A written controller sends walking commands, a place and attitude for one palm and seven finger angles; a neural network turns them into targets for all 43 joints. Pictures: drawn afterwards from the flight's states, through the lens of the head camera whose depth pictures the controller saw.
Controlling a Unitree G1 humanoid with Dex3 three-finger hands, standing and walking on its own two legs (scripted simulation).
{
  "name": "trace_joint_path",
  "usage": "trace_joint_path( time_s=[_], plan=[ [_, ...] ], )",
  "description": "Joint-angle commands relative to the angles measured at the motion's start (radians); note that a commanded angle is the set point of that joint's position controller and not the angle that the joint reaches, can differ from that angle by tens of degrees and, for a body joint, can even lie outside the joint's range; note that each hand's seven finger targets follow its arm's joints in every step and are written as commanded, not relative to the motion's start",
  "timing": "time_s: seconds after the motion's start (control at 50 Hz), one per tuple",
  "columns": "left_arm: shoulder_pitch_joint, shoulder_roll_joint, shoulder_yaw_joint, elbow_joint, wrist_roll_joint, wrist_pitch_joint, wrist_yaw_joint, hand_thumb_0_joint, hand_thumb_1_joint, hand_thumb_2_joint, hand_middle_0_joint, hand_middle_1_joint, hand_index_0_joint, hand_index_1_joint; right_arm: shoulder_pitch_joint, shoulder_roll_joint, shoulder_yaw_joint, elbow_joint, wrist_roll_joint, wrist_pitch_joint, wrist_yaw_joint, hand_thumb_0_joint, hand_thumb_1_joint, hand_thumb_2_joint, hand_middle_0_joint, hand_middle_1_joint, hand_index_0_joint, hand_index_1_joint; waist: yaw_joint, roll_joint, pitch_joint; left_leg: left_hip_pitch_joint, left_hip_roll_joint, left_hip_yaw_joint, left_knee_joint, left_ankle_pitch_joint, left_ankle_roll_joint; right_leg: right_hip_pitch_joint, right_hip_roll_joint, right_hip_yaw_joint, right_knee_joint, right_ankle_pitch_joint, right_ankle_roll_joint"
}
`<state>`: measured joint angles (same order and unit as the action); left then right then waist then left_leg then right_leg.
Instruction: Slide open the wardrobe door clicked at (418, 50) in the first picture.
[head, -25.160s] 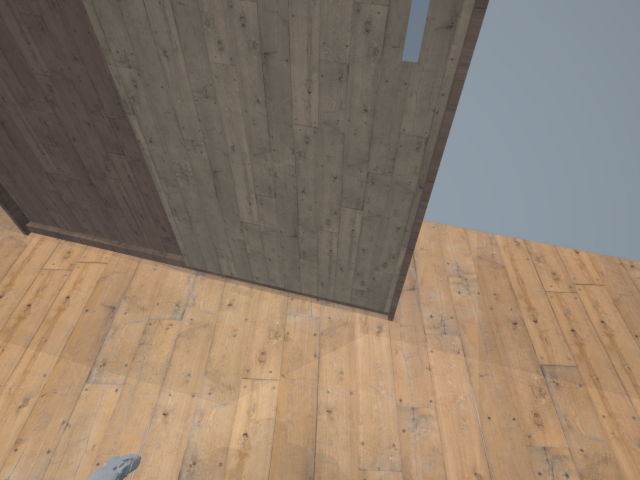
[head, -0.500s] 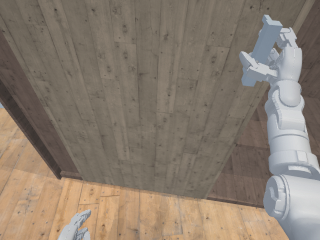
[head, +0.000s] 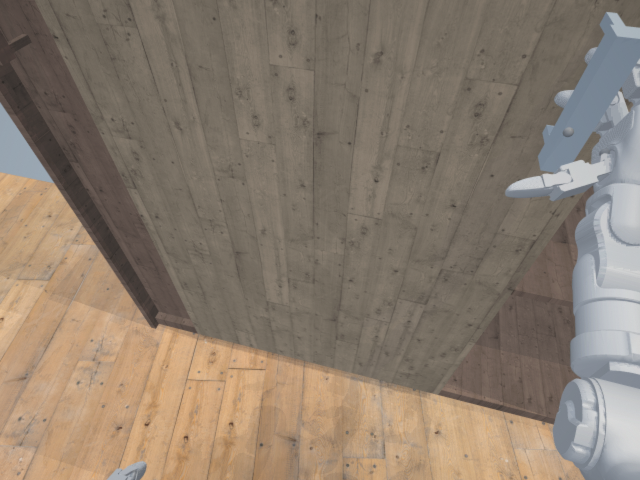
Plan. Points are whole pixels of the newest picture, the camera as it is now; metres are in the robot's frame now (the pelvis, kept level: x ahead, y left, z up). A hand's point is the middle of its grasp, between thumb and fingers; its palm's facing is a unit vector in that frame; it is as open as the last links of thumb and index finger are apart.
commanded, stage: slip the hand off the handle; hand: right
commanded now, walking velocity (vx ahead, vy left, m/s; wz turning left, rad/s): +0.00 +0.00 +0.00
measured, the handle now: (580, 96) +0.48 -0.21 +0.26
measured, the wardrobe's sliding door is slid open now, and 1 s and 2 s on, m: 0.59 0.59 0.59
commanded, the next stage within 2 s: draw the hand back to the body in 1.50 s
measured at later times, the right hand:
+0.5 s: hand (630, 145) +0.43 -0.25 +0.24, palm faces +0.23 +0.97 -0.06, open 14.7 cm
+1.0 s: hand out of the picture +0.35 -0.24 +0.24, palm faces +0.29 +0.96 -0.05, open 14.7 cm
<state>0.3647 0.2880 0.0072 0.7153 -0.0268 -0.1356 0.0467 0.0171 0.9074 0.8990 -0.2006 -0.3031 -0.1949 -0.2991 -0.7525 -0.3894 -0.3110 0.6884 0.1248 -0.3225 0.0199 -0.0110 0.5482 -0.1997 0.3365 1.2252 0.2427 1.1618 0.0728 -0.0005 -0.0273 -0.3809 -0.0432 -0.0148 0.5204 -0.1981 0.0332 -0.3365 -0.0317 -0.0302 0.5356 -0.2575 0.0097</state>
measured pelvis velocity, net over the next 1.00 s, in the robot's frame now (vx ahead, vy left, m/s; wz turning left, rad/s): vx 0.01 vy -0.01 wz -0.04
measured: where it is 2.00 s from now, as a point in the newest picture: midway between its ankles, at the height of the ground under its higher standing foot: outside the picture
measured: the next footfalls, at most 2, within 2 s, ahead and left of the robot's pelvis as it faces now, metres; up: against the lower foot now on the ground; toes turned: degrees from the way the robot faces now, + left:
none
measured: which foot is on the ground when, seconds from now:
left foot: down 0.00-1.00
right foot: down 0.00-1.00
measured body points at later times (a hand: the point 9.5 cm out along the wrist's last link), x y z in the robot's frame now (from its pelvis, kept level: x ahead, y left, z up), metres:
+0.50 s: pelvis +0.02 -0.03 +0.00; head +0.03 -0.03 +0.45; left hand +0.16 +0.20 -0.10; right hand +0.41 -0.31 +0.25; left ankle +0.04 +0.10 -0.73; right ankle +0.01 -0.13 -0.73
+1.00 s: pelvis +0.01 -0.01 +0.00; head +0.00 +0.00 +0.45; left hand +0.18 +0.22 -0.09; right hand +0.33 -0.29 +0.24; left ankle +0.04 +0.10 -0.73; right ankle +0.01 -0.13 -0.73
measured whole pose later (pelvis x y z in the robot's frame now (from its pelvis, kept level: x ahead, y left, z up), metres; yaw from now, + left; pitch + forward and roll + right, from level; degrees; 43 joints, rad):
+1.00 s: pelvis +0.01 -0.01 +0.00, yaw -2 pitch +0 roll +0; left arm 0.26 0.24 -0.04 0.65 -0.03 -0.11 0.07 0.02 0.91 0.90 -0.20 -0.30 -0.20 -0.30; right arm -0.39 -0.32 -0.31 0.21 0.16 -0.15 0.04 -0.01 0.56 -0.19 0.26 1.16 0.26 1.15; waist -0.02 -0.03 -0.06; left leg -0.29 -0.02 0.01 0.54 -0.25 0.02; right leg -0.26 -0.01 0.00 0.55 -0.29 0.00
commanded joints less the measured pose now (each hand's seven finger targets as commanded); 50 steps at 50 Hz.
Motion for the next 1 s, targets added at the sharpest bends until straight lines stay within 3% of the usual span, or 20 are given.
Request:
trace_joint_path(
  time_s=[0.0,0.04,0.06,0.08,0.14,0.16,0.22,0.28,0.32,0.36,0.4,0.44,0.48,0.54,0.56,0.6,0.64,0.72,0.82,0.98],
  plan=[
    [-0.035,0.129,0.044,-0.132,0.005,-0.047,-0.003,0.0,0.9,0.9,-0.2,-0.3,-0.2,-0.3,-0.416,-0.229,-0.041,-0.237,-0.006,-0.009,-0.044,0.0,0.55,-0.2,0.25,1.15,0.25,1.15,-0.031,0.037,-0.264,0.168,0.048,-0.015,-0.077,0.118,-0.016,0.029,0.03,-0.009,-0.056,0.117,-0.054],
    [-0.046,0.123,0.046,-0.147,0.01,-0.039,0.001,0.0,0.9,0.9,-0.2,-0.3,-0.2,-0.3,-0.395,-0.271,-0.083,-0.313,-0.022,-0.002,-0.056,0.0,0.55,-0.2,0.25,1.15,0.25,1.15,-0.053,0.013,-0.357,0.22,0.048,-0.01,-0.041,0.221,-0.013,0.068,0.034,-0.011,-0.047,0.203,-0.055],
    [-0.046,0.111,0.042,-0.15,0.01,-0.037,0.001,0.0,0.9,0.9,-0.2,-0.3,-0.2,-0.3,-0.421,-0.215,-0.033,-0.339,-0.023,0.007,-0.056,0.0,0.55,-0.2,0.25,1.15,0.25,1.15,-0.04,0.003,-0.373,0.218,0.046,-0.003,-0.035,0.254,-0.013,0.091,0.033,-0.009,-0.045,0.236,-0.052],
    [-0.043,0.107,0.042,-0.149,0.01,-0.036,0.001,0.0,0.9,0.9,-0.2,-0.3,-0.2,-0.3,-0.399,-0.21,-0.042,-0.336,-0.021,0.018,-0.055,0.0,0.55,-0.2,0.25,1.15,0.25,1.15,-0.05,0.007,-0.381,0.214,0.042,0.005,-0.03,0.259,-0.01,0.102,0.03,-0.002,-0.043,0.252,-0.046],
    [-0.06,0.107,0.038,-0.155,0.009,-0.026,0.005,0.0,0.9,0.9,-0.2,-0.3,-0.2,-0.3,-0.359,-0.206,-0.056,-0.364,-0.009,0.04,-0.049,0.0,0.55,-0.2,0.25,1.15,0.25,1.15,-0.053,0.008,-0.373,0.21,0.039,0.013,-0.023,0.31,-0.008,0.13,0.023,0.006,-0.037,0.318,-0.042],
    [-0.065,0.099,0.033,-0.162,0.007,-0.023,0.005,0.0,0.9,0.9,-0.2,-0.3,-0.2,-0.3,-0.371,-0.174,-0.026,-0.388,-0.008,0.045,-0.045,0.0,0.55,-0.2,0.25,1.15,0.25,1.15,-0.053,-0.018,-0.368,0.202,0.039,0.017,-0.022,0.306,-0.006,0.14,0.023,0.008,-0.039,0.326,-0.038],
    [-0.074,0.096,0.03,-0.161,0.007,-0.018,0.009,0.0,0.9,0.9,-0.2,-0.3,-0.2,-0.3,-0.379,-0.165,-0.011,-0.397,-0.017,0.052,-0.046,0.0,0.55,-0.2,0.25,1.15,0.25,1.15,-0.04,0.001,-0.328,0.164,0.035,0.026,-0.03,0.278,-0.006,0.153,0.015,0.023,-0.034,0.327,-0.038],
    [-0.084,0.09,0.024,-0.166,0.005,-0.017,0.012,0.0,0.9,0.9,-0.2,-0.3,-0.2,-0.3,-0.395,-0.133,0.024,-0.408,-0.022,0.051,-0.032,0.0,0.55,-0.2,0.25,1.15,0.25,1.15,-0.037,-0.027,-0.321,0.14,0.033,0.029,-0.026,0.257,-0.003,0.171,0.015,0.033,-0.034,0.327,-0.03],
    [-0.084,0.094,0.023,-0.162,0.004,-0.015,0.016,0.0,0.9,0.9,-0.2,-0.3,-0.2,-0.3,-0.389,-0.155,0.012,-0.402,-0.017,0.047,-0.016,0.0,0.55,-0.2,0.25,1.15,0.25,1.15,-0.037,-0.023,-0.31,0.135,0.032,0.03,-0.031,0.243,0.001,0.173,0.013,0.042,-0.031,0.324,-0.03],
    [-0.081,0.092,0.019,-0.154,0.001,-0.014,0.019,0.0,0.9,0.9,-0.2,-0.3,-0.2,-0.3,-0.415,-0.136,0.035,-0.368,-0.013,0.051,0.005,0.0,0.55,-0.2,0.25,1.15,0.25,1.15,-0.026,-0.032,-0.293,0.114,0.032,0.032,-0.032,0.222,0.001,0.172,0.014,0.049,-0.033,0.299,-0.026],
    [-0.087,0.091,0.017,-0.155,-0.002,-0.016,0.022,0.0,0.9,0.9,-0.2,-0.3,-0.2,-0.3,-0.434,-0.125,0.051,-0.382,-0.006,0.047,0.026,0.0,0.55,-0.2,0.25,1.15,0.25,1.15,-0.029,-0.078,-0.312,0.098,0.03,0.035,-0.028,0.197,0.006,0.197,0.014,0.061,-0.035,0.298,-0.018],
    [-0.084,0.098,0.019,-0.149,-0.002,-0.015,0.028,0.0,0.9,0.9,-0.2,-0.3,-0.2,-0.3,-0.428,-0.169,0.01,-0.362,0.004,0.047,0.036,0.0,0.55,-0.2,0.25,1.15,0.25,1.15,-0.032,-0.07,-0.32,0.099,0.03,0.034,-0.03,0.193,0.007,0.196,0.015,0.065,-0.031,0.3,-0.018],
    [-0.083,0.096,0.015,-0.148,-0.002,-0.017,0.029,0.0,0.9,0.9,-0.2,-0.3,-0.2,-0.3,-0.443,-0.152,0.022,-0.356,0.015,0.043,0.046,0.0,0.55,-0.2,0.25,1.15,0.25,1.15,-0.033,-0.066,-0.314,0.096,0.029,0.04,-0.027,0.18,0.009,0.19,0.014,0.074,-0.036,0.294,-0.011],
    [-0.079,0.102,0.016,-0.147,0.0,-0.018,0.031,0.0,0.9,0.9,-0.2,-0.3,-0.2,-0.3,-0.421,-0.209,-0.033,-0.337,0.02,0.035,0.049,0.0,0.55,-0.2,0.25,1.15,0.25,1.15,-0.049,-0.057,-0.326,0.112,0.028,0.04,-0.021,0.181,0.01,0.173,0.014,0.076,-0.036,0.298,-0.011],
    [-0.082,0.098,0.016,-0.157,-0.001,-0.02,0.027,0.0,0.9,0.9,-0.2,-0.3,-0.2,-0.3,-0.374,-0.179,-0.021,-0.352,0.023,0.035,0.052,0.0,0.55,-0.2,0.25,1.15,0.25,1.15,-0.059,-0.044,-0.323,0.12,0.027,0.044,-0.017,0.181,0.011,0.17,0.014,0.076,-0.037,0.301,-0.011],
    [-0.095,0.092,0.019,-0.17,-0.002,-0.028,0.018,0.0,0.9,0.9,-0.2,-0.3,-0.2,-0.3,-0.339,-0.117,0.021,-0.426,0.035,0.03,0.058,0.0,0.55,-0.2,0.25,1.15,0.25,1.15,-0.067,-0.089,-0.348,0.112,0.026,0.047,-0.009,0.198,0.012,0.214,0.012,0.082,-0.03,0.362,-0.002],
    [-0.098,0.096,0.024,-0.183,-0.001,-0.031,0.01,0.0,0.9,0.9,-0.2,-0.3,-0.2,-0.3,-0.247,-0.126,-0.005,-0.487,0.044,0.031,0.055,0.0,0.55,-0.2,0.25,1.15,0.25,1.15,-0.089,-0.073,-0.387,0.137,0.025,0.047,-0.002,0.234,0.009,0.236,0.007,0.079,-0.019,0.436,0.0],
    [-0.128,0.096,0.022,-0.195,-0.003,-0.025,0.006,0.0,0.9,0.9,-0.2,-0.3,-0.2,-0.3,-0.155,-0.141,-0.034,-0.547,0.048,0.062,0.04,0.0,0.55,-0.2,0.25,1.15,0.25,1.15,-0.101,-0.002,-0.3,0.179,0.025,0.049,-0.018,0.218,0.007,0.146,0.013,0.056,-0.043,0.325,-0.014],
    [-0.182,0.093,0.013,-0.218,-0.002,-0.021,0.014,0.0,0.9,0.9,-0.2,-0.3,-0.2,-0.3,-0.064,-0.194,-0.102,-0.672,0.052,0.098,0.007,0.0,0.55,-0.2,0.25,1.15,0.25,1.15,-0.125,0.009,-0.277,0.223,0.032,0.035,-0.038,0.177,0.003,0.111,0.024,0.032,-0.065,0.216,-0.031],
    [-0.238,0.073,-0.002,-0.222,-0.01,-0.042,0.034,0.0,0.9,0.9,-0.2,-0.3,-0.2,-0.3,-0.043,-0.109,0.005,-0.746,0.054,0.112,0.046,0.0,0.55,-0.2,0.25,1.15,0.25,1.15,-0.087,-0.067,-0.207,0.151,0.034,0.022,-0.075,0.047,-0.005,0.133,0.04,0.028,-0.063,0.079,-0.039]
  ],
)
